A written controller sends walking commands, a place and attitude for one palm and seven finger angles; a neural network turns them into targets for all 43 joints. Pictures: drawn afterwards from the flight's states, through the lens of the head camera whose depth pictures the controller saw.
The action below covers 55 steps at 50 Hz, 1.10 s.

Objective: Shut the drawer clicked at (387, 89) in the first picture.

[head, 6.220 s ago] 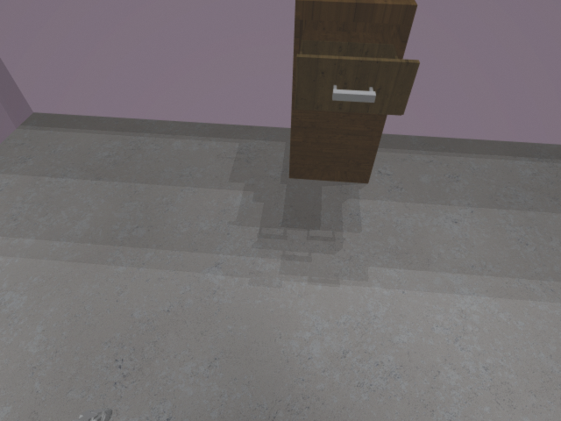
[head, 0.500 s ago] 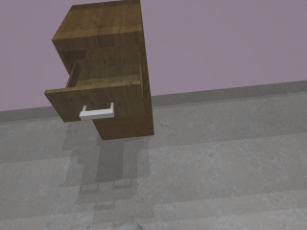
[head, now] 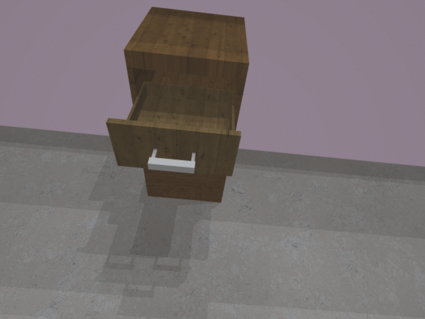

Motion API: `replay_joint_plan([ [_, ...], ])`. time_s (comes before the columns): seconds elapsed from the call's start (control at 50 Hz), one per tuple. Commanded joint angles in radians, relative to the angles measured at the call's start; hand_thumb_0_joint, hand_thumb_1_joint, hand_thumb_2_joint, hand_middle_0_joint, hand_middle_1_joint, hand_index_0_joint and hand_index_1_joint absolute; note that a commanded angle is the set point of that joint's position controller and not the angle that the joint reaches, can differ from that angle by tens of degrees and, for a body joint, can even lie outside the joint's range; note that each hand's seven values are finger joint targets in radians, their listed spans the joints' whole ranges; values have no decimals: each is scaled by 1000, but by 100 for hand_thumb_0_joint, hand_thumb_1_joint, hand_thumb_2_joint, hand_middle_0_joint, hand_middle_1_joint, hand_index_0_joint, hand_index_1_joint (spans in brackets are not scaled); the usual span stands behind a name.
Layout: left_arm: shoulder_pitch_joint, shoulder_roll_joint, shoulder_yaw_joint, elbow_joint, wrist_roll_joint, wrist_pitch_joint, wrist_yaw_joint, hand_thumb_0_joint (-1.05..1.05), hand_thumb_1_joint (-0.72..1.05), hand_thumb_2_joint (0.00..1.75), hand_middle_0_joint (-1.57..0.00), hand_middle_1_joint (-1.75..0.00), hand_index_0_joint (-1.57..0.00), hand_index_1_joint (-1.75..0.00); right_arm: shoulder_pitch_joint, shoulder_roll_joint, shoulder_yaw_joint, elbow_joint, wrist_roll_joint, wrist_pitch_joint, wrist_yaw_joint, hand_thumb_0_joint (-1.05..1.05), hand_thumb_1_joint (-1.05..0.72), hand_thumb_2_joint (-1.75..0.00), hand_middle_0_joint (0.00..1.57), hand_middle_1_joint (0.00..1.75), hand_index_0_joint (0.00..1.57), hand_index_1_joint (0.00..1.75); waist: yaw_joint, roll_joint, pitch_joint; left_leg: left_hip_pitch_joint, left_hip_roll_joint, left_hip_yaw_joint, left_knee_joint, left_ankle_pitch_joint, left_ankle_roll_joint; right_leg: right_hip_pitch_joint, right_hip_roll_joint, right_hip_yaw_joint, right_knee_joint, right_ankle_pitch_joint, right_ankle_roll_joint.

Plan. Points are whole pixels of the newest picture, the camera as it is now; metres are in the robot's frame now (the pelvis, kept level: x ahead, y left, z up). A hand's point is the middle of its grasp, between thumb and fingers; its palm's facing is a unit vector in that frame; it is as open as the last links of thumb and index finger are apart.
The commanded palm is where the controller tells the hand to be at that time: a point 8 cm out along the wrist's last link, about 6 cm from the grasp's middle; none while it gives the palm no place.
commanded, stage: take the last steps up to it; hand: left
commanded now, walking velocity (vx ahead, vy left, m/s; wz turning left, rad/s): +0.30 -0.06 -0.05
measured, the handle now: (173, 159) +0.55 +0.15 -0.09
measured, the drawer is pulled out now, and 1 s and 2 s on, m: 0.30 0.30 0.30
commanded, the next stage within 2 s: come to a stop and stand still in 0.60 s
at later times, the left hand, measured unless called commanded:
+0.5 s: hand (172, 269) +0.27 +0.11 -0.18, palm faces -0.01 -0.98 -0.18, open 7.4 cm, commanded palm none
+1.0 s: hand (162, 299) +0.20 +0.12 -0.19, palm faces +0.07 -0.98 -0.16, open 7.4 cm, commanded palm none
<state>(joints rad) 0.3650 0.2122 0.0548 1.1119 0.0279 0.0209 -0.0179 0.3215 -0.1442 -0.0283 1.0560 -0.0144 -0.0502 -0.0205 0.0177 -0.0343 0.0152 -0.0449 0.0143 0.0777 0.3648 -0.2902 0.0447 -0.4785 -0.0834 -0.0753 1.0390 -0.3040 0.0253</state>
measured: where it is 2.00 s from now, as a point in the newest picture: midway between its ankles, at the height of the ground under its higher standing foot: outside the picture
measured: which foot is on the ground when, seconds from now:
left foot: down 0.00-0.36, up 0.38-0.74, down 0.76-1.00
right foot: up 0.00-0.34, down 0.36-0.80, up 0.82-1.00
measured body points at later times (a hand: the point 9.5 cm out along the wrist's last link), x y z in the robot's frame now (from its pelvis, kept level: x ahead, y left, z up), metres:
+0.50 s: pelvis +0.16 -0.06 -0.02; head +0.18 -0.07 +0.43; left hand +0.27 +0.16 -0.16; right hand +0.08 -0.27 -0.18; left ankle +0.08 +0.07 -0.66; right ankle +0.22 -0.15 -0.75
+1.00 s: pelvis +0.24 -0.05 -0.01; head +0.27 -0.03 +0.44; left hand +0.20 +0.17 -0.17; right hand +0.34 -0.26 -0.15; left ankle +0.28 +0.06 -0.75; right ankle +0.20 -0.17 -0.71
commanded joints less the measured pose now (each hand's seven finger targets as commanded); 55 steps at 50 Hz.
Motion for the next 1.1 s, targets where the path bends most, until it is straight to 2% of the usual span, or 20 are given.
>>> replay_joint_plan([
  [0.0, -92, 28, 4, -91, -3, -29, 1, 0, 90, 90, -20, -30, -20, -30, 128, -128, -16, 12, 5, -24, -16, 0, -90, -90, 20, 30, 20, 30, -25, 147, 116, 40, 243, -142, -189, 389, 97, -214, -23, 26, 65, 91, 12],
  [0.12, -253, 7, -3, -142, -9, -28, -4, 0, 90, 90, -20, -30, -20, -30, 217, -112, -16, 61, -4, -28, -25, 0, -90, -90, 20, 30, 20, 30, -57, 159, 158, 104, 259, -122, -164, 512, 110, -265, -27, -1, -101, 121, 2],
  [0.22, -354, -2, -6, -178, -14, -40, -7, 0, 90, 90, -20, -30, -20, -30, 244, -121, -19, 86, -16, -23, -25, 0, -90, -90, 20, 30, 20, 30, -78, 172, 166, 84, 270, -93, -111, 619, 99, -125, 5, -28, -308, 85, -47],
  [0.26, -283, 15, 0, -161, -14, -49, -2, 0, 90, 90, -20, -30, -20, -30, 229, -134, -23, 93, -14, -19, -24, 0, -90, -90, 20, 30, 20, 30, -39, 167, 119, 58, 268, -81, -7, 817, 90, 47, 54, -60, -389, 53, -73],
  [0.3, -40, 56, 18, -86, -8, -68, 5, 0, 90, 90, -20, -30, -20, -30, 203, -146, -28, 89, -1, -18, -20, 0, -90, -90, 20, 30, 20, 30, 68, 110, -16, -42, 204, -35, 264, 806, 38, 398, 83, -70, -512, 175, -91],
  [0.32, 105, 138, 40, -44, -1, -82, 17, 0, 90, 90, -20, -30, -20, -30, 213, -111, -27, 77, 11, -22, -10, 0, -90, -90, 20, 30, 20, 30, 122, -8, -129, -256, 133, 7, 527, 521, 1, 662, -97, 130, -521, 269, -158],
  [0.34, 187, 221, 57, -25, -11, -84, 24, 0, 90, 90, -20, -30, -20, -30, 239, -60, -22, 49, 19, -25, -11, 0, -90, -90, 20, 30, 20, 30, 107, -170, -234, -446, -12, 27, 865, -263, -34, 775, -370, 508, -629, 494, -281],
  [0.36, 142, 220, 54, -44, -26, -77, 29, 0, 90, 90, -20, -30, -20, -30, 181, -78, -24, 23, 24, -15, -13, 0, -90, -90, 20, 30, 20, 30, 102, -62, -187, -471, 20, -76, 988, -295, -13, 658, -400, 530, -716, 414, -331],
  [0.42, -102, 86, 21, -101, -19, -76, 42, 0, 90, 90, -20, -30, -20, -30, 100, -45, -30, 9, -4, 13, 3, 0, -90, -90, 20, 30, 20, 30, 2, -17, 31, -465, 122, -104, 946, -105, -17, 245, -283, 302, -817, 69, -246],
  [0.5, -153, 40, 0, -110, -10, -81, 41, 0, 90, 90, -20, -30, -20, -30, 158, 0, -22, 20, -11, 48, 10, 0, -90, -90, 20, 30, 20, 30, -72, -62, 55, -336, 116, -35, 707, -44, -54, 56, -181, 104, -864, 107, -193],
  [0.64, -59, 80, 14, -74, -7, -80, 31, 0, 90, 90, -20, -30, -20, -30, -29, -30, -20, -42, -9, 23, 24, 0, -90, -90, 20, 30, 20, 30, -8, -60, 26, -311, 78, 6, 350, -17, -66, 225, -181, 151, -831, 101, -211],
  [0.7, -56, 67, 7, -55, -15, -72, 34, 0, 90, 90, -20, -30, -20, -30, -23, -37, -10, -24, -6, 10, 14, 0, -90, -90, 20, 30, 20, 30, -30, -35, 39, -145, 54, 19, 141, 98, -75, 192, -141, 112, -737, 182, -164],
  [0.72, -48, 38, -4, -46, -18, -66, 37, 0, 90, 90, -20, -30, -20, -30, -2, -53, -7, -6, -3, 3, 9, 0, -90, -90, 20, 30, 20, 30, -37, 22, 26, -52, 79, -21, 57, 229, -73, 164, -94, 75, -664, 216, -121],
  [0.74, -7, -3, -18, -39, -21, -61, 40, 0, 90, 90, -20, -30, -20, -30, 16, -99, -6, 0, -6, -5, 2, 0, -90, -90, 20, 30, 20, 30, -26, 135, -7, 3, 180, -120, 39, 445, -36, 145, -29, 37, -592, 178, -70],
  [0.76, 18, -24, -27, -35, -20, -54, 46, 0, 90, 90, -20, -30, -20, -30, 9, -139, -9, -3, -3, 0, -3, 0, -90, -90, 20, 30, 20, 30, -11, 172, -7, -34, 276, -183, 28, 611, 20, 189, 1, 13, -566, 49, -37],
  [0.78, 37, -24, -33, -12, -23, -42, 53, 0, 90, 90, -20, -30, -20, -30, -41, -140, -1, 1, 1, 4, -14, 0, -90, -90, 20, 30, 20, 30, 3, 260, -23, -70, 303, -211, -30, 672, 53, 242, 11, -11, -528, -37, -7],
  [0.82, 35, 4, -34, 4, -22, -24, 56, 0, 90, 90, -20, -30, -20, -30, -81, -135, 4, 4, 7, 14, -31, 0, -90, -90, 20, 30, 20, 30, 5, 228, 21, -85, 290, -188, -57, 751, 71, 243, 1, 22, -473, -91, -3],
  [0.9, 33, 38, -13, -15, -13, 5, 58, 0, 90, 90, -20, -30, -20, -30, -66, -173, -30, 6, 10, 32, -50, 0, -90, -90, 20, 30, 20, 30, -16, 173, -38, 34, 341, -196, -14, 981, 128, 125, 11, 65, -247, -189, 2],
  [1.0, 7, 12, 11, -69, -8, 23, 55, 0, 90, 90, -20, -30, -20, -30, -122, -183, -59, -40, -1, 56, -40, 0, -90, -90, 20, 30, 20, 30, -16, 146, -89, -18, 328, -136, 5, 760, 147, 63, 29, 79, -71, -189, 11],
  [1.08, 29, -19, 2, -77, -10, 13, 53, 0, 90, 90, -20, -30, -20, -30, -177, -170, -58, -55, -8, 61, -18, 0, -90, -90, 20, 30, 20, 30, 3, 216, -75, -168, 279, -126, -35, 345, 105, 203, 25, 35, -295, -140, -6],
])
